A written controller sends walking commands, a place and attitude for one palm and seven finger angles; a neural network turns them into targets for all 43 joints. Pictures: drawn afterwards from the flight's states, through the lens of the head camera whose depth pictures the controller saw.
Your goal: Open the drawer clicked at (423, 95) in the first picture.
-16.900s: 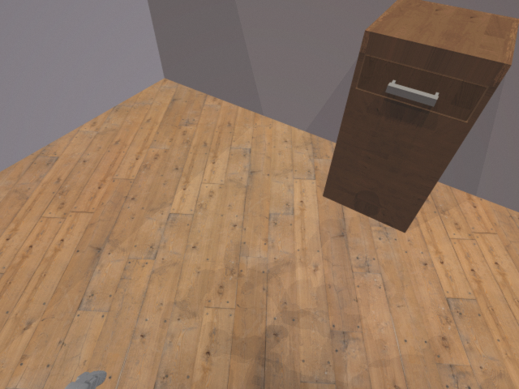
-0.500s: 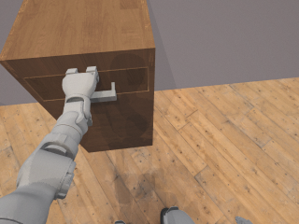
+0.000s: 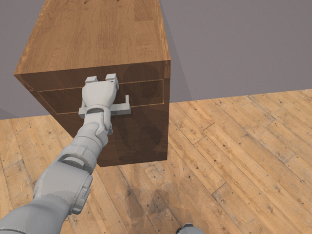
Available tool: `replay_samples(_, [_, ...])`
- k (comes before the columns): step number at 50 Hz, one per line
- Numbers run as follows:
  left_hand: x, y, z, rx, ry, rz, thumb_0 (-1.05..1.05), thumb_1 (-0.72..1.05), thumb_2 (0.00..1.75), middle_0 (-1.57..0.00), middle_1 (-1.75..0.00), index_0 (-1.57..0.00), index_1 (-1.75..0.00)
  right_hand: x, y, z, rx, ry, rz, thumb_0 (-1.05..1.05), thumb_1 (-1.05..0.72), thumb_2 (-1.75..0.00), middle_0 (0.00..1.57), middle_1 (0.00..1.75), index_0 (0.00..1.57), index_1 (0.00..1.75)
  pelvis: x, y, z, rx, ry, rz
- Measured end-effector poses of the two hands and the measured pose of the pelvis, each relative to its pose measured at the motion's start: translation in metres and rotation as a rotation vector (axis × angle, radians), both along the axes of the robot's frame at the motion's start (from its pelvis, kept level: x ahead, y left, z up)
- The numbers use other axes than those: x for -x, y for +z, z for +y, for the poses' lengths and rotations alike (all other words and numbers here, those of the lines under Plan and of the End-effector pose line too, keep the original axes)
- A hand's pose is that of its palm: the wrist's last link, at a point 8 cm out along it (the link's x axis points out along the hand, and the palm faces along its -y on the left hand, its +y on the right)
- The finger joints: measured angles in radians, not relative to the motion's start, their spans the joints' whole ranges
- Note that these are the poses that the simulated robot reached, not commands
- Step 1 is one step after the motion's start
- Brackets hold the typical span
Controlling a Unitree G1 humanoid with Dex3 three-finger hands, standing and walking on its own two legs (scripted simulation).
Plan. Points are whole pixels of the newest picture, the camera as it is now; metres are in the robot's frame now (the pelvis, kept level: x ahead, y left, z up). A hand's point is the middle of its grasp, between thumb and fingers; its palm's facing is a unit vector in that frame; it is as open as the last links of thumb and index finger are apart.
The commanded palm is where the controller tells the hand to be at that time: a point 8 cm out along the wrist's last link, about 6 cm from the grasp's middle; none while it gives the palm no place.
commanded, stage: move the hooked fingers above the handle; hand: left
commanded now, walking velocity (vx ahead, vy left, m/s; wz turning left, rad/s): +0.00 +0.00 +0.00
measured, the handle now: (105, 105) +0.52 +0.14 -0.04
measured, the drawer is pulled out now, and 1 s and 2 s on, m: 0.00 0.00 0.00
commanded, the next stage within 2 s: none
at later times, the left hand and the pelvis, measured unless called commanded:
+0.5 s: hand (105, 105) +0.47 +0.12 +0.02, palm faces +0.00 -0.04 -1.00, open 13.8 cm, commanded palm +0.45 +0.14 +0.07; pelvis +0.01 -0.01 +0.00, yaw +1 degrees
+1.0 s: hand (105, 105) +0.47 +0.12 +0.02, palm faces +0.01 -0.04 -1.00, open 13.8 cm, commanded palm +0.45 +0.14 +0.07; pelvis +0.00 -0.01 +0.00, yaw +1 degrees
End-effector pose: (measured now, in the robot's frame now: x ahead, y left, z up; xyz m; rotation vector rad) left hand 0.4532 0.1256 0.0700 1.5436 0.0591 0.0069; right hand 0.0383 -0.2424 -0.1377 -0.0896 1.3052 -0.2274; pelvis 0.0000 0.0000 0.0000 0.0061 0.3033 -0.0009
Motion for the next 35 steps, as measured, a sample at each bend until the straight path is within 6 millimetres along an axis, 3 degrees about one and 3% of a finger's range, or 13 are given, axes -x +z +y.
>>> replay_samples(17, [0.008,-0.007,0.015,0.007,-0.051,-0.008,0.00,-0.49,0.30,-0.32,-1.20,-0.32,-1.20,-0.015,0.014,-0.031,0.098,0.042,-0.018,0.01,-0.90,-0.90,0.20,0.30,0.20,0.30,-0.004,0.001,-0.004,0.004,0.019,0.001])
replay_samples(29, [0.001,0.002,0.000,0.004,-0.040,-0.036,0.00,-0.49,0.30,-0.35,-1.22,-0.32,-1.21,-0.015,0.008,-0.019,0.048,0.023,-0.010,0.01,-0.90,-0.90,0.20,0.30,0.20,0.30,-0.007,0.003,-0.006,0.001,0.007,-0.008])
replay_samples(35, [0.003,0.001,0.006,-0.009,0.001,0.002,0.00,-0.49,0.30,-0.34,-1.21,-0.32,-1.21,-0.017,0.008,-0.015,0.034,0.013,-0.025,0.01,-0.90,-0.90,0.20,0.30,0.20,0.30,-0.006,0.004,-0.007,-0.003,-0.003,-0.014])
